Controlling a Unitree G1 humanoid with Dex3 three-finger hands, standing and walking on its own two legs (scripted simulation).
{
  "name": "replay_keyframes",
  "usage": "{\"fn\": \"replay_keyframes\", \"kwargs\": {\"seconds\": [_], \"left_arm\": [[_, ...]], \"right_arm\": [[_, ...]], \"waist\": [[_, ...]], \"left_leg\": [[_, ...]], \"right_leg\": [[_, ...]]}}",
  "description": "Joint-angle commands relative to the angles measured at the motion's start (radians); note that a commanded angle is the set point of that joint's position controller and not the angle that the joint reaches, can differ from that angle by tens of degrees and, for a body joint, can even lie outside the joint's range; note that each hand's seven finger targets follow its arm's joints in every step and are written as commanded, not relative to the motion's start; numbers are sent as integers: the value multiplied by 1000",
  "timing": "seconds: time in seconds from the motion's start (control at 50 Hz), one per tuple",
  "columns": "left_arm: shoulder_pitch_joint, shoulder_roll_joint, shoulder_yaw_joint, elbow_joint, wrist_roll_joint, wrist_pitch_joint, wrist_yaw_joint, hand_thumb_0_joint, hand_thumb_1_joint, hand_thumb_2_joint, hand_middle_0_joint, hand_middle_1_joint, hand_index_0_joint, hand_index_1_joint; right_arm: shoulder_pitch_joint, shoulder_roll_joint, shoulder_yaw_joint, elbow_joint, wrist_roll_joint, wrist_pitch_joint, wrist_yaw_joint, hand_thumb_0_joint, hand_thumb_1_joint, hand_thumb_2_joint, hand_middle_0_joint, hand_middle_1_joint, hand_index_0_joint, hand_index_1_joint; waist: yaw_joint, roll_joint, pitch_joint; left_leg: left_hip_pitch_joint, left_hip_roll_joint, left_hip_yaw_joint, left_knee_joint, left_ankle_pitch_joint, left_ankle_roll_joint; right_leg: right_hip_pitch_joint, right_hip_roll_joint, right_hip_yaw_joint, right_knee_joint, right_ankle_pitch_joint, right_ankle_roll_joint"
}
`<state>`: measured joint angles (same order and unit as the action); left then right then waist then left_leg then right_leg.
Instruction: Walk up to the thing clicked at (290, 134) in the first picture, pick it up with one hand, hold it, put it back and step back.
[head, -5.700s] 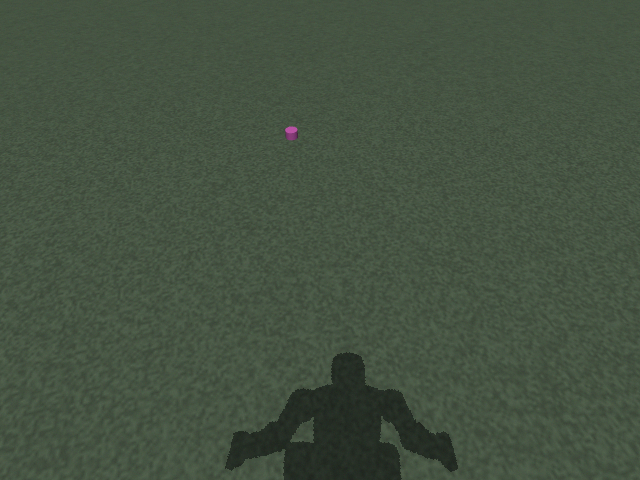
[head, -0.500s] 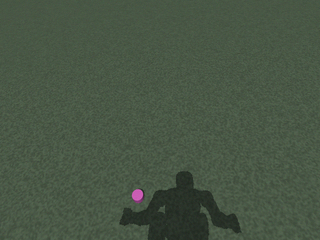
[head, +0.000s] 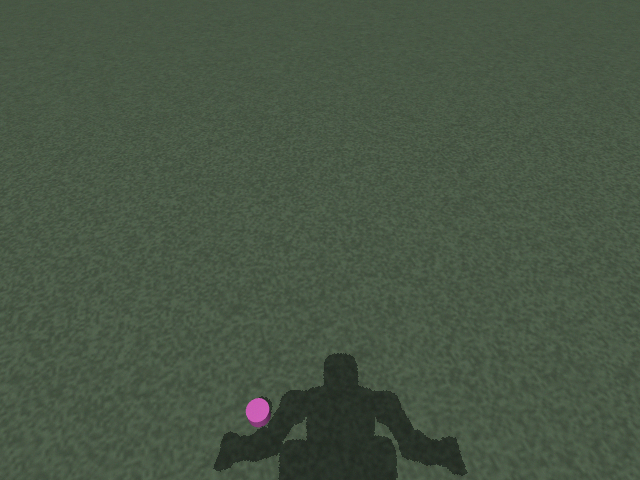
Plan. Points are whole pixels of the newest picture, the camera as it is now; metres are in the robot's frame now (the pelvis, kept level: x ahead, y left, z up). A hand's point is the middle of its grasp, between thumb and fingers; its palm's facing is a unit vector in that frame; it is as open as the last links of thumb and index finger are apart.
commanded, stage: walk up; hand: left
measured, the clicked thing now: (258, 412) +0.46 +0.22 -0.74
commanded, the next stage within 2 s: none
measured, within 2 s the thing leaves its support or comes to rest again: neither
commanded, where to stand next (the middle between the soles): +0.07 +0.01 m, yaw +1 degrees
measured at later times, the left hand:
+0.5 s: hand out of the picture +0.12 +0.25 -0.15, palm faces -0.02 -0.94 -0.35, open 7.4 cm
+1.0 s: hand out of the picture +0.12 +0.24 -0.14, palm faces -0.02 -0.94 -0.35, open 7.4 cm
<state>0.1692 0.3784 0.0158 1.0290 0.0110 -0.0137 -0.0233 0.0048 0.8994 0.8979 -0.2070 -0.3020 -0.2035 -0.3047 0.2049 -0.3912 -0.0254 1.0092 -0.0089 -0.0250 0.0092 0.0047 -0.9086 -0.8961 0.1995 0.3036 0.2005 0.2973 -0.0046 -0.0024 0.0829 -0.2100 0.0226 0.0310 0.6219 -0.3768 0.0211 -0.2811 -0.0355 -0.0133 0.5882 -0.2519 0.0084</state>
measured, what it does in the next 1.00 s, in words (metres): stands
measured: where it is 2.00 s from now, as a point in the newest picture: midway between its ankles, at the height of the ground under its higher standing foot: outside the picture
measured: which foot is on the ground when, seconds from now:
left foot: down 0.00-1.00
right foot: down 0.00-1.00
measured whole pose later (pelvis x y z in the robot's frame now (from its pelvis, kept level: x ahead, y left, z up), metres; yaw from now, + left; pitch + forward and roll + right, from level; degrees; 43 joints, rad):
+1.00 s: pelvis +0.02 -0.01 +0.01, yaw -1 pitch -3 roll +0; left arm 0.09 0.36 0.01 1.09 0.00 -0.01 -0.02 0.00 0.90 0.90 -0.21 -0.30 -0.20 -0.30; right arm 0.12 -0.37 -0.02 1.09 -0.01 -0.02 0.01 0.00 -0.91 -0.90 0.20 0.30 0.20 0.30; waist 0.00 0.00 0.08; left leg -0.10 0.04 0.04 0.47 -0.31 -0.02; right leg -0.20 -0.02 -0.01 0.51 -0.24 0.00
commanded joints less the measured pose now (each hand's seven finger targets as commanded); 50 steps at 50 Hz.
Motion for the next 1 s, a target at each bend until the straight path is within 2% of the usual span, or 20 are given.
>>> {"fn": "replay_keyframes", "kwargs": {"seconds": [0.0, 0.02, 0.04, 0.06, 0.1, 0.12, 0.14, 0.16, 0.2, 0.26, 0.36, 0.42, 0.54, 0.56, 0.64, 0.7, 0.82, 0.84, 0.9, 0.98], "left_arm": [[-103, 190, 32, -85, -11, -18, 12, 0, 900, 900, -200, -300, -200, -300], [-88, 194, 34, -73, -9, -17, 13, 0, 900, 900, -200, -300, -200, -300], [-61, 198, 36, -62, -9, -19, 15, 0, 900, 900, -200, -300, -200, -300], [-49, 201, 39, -50, -7, -26, 15, 0, 900, 900, -200, -300, -200, -300], [-39, 214, 43, -41, -9, -36, 16, 0, 900, 900, -200, -300, -200, -300], [-43, 228, 44, -40, -11, -37, 17, 0, 900, 900, -200, -300, -200, -300], [-45, 231, 44, -43, -15, -37, 18, 0, 900, 900, -200, -300, -200, -300], [-52, 237, 44, -41, -15, -35, 19, 0, 900, 900, -200, -300, -200, -300], [-73, 237, 43, -48, -13, -32, 22, 0, 900, 900, -200, -300, -200, -300], [-105, 232, 40, -52, -8, -27, 21, 0, 900, 900, -200, -300, -200, -300], [-107, 207, 36, -41, -8, -23, 21, 0, 900, 900, -200, -300, -200, -300], [-108, 209, 36, -37, -7, -24, 21, 0, 900, 900, -200, -300, -200, -300], [-102, 236, 43, -28, -8, -24, 25, 0, 900, 900, -200, -300, -200, -300], [-120, 234, 41, -34, -7, -24, 25, 0, 900, 900, -200, -300, -200, -300], [-142, 212, 38, -36, -11, -18, 23, 0, 900, 900, -200, -300, -200, -300], [-128, 197, 36, -23, -10, -17, 21, 0, 900, 900, -200, -300, -200, -300], [-141, 199, 38, -16, -10, -14, 20, 0, 900, 900, -200, -300, -200, -300], [-127, 197, 38, -14, -10, -14, 20, 0, 900, 900, -200, -300, -200, -300], [-131, 207, 41, -12, -7, -16, 20, 0, 900, 900, -200, -300, -200, -300], [-128, 205, 41, -12, -6, -18, 21, 0, 900, 900, -200, -300, -200, -300]], "right_arm": [[27, -254, -55, -20, -2, -37, -16, 0, -900, -900, 200, 300, 200, 300], [-2, -271, -58, -28, -4, -40, -16, 0, -900, -900, 200, 300, 200, 300], [-31, -274, -51, -35, -1, -41, -15, 0, -900, -900, 200, 300, 200, 300], [-43, -268, -50, -33, 1, -39, -13, 0, -900, -900, 200, 300, 200, 300], [-60, -234, -42, -39, 3, -36, -15, 0, -900, -900, 200, 300, 200, 300], [-54, -222, -41, -36, 6, -35, -17, 0, -900, -900, 200, 300, 200, 300], [-38, -211, -37, -30, 7, -34, -19, 0, -900, -900, 200, 300, 200, 300], [-45, -210, -38, -26, 5, -32, -19, 0, -900, -900, 200, 300, 200, 300], [-41, -204, -39, -17, 5, -28, -18, 0, -900, -900, 200, 300, 200, 300], [-42, -196, -39, -12, 4, -25, -15, 0, -900, -900, 200, 300, 200, 300], [-82, -226, -45, -4, 5, -28, -16, 0, -900, -900, 200, 300, 200, 300], [-89, -219, -42, -3, 5, -25, -19, 0, -900, -900, 200, 300, 200, 300], [-102, -192, -33, 4, 4, -17, -18, 0, -900, -900, 200, 300, 200, 300], [-84, -190, -33, 9, 2, -18, -18, 0, -900, -900, 200, 300, 200, 300], [-86, -210, -36, 22, 1, -21, -16, 0, -900, -900, 200, 300, 200, 300], [-109, -218, -36, 22, 4, -21, -18, 0, -900, -900, 200, 300, 200, 300], [-120, -213, -37, 27, 2, -16, -19, 0, -900, -900, 200, 300, 200, 300], [-126, -209, -33, 25, 3, -16, -18, 0, -900, -900, 200, 300, 200, 300], [-120, -195, -32, 23, 2, -15, -17, 0, -900, -900, 200, 300, 200, 300], [-114, -188, -30, 25, 1, -13, -14, 0, -900, -900, 200, 300, 200, 300]], "waist": [[-18, 30, -40], [-2, 29, -34], [20, 15, -28], [25, 16, -31], [23, 19, -58], [12, 9, -77], [6, 4, -93], [4, -1, -92], [-3, -25, -112], [-8, -53, -106], [6, 9, -115], [4, 20, -117], [4, -32, -121], [-6, -39, -127], [-6, -17, -120], [8, 10, -123], [3, 28, -86], [13, 32, -85], [5, -15, -88], [5, -35, -88]], "left_leg": [[39, 157, -245, -278, 89, 90], [54, 226, -297, -295, 132, 130], [29, 245, -273, -260, 207, 149], [4, 217, -232, -231, 247, 133], [-26, 124, -109, -171, 305, 67], [-27, 81, -67, -138, 296, 45], [-21, 63, -50, -119, 289, 31], [-16, 52, -43, -110, 240, 30], [10, 53, -43, -116, 209, 34], [23, 61, -62, -145, 177, 45], [76, 127, -127, -207, 276, 71], [52, 111, -95, -194, 303, 61], [26, 53, -33, -140, 225, 29], [38, 54, -35, -155, 233, 27], [85, 88, -74, -205, 288, 42], [98, 112, -96, -223, 310, 54], [59, 99, -83, -257, 231, 44], [61, 103, -83, -258, 225, 46], [66, 80, -58, -230, 210, 36], [83, 72, -49, -231, 200, 31]], "right_leg": [[-90, -25, 53, -14, 12, -57], [-102, 6, 6, 19, -2, -36], [-57, -6, 11, -16, -15, -34], [-6, -5, 11, -39, 12, -41], [104, -49, 63, -88, 223, -65], [125, -73, 93, -84, 296, -86], [134, -100, 123, -85, 331, -102], [120, -114, 138, -97, 310, -111], [112, -124, 145, -111, 260, -118], [78, -102, 124, -117, 167, -101], [66, -49, 47, -52, 221, -62], [111, -59, 59, -63, 266, -70], [155, -120, 142, -140, 267, -110], [147, -127, 146, -141, 273, -107], [107, -78, 87, -111, 251, -77], [114, -57, 63, -104, 244, -60], [127, -54, 76, -125, 203, -65], [134, -56, 75, -134, 209, -62], [129, -69, 107, -167, 186, -71], [123, -79, 126, -202, 160, -70]]}}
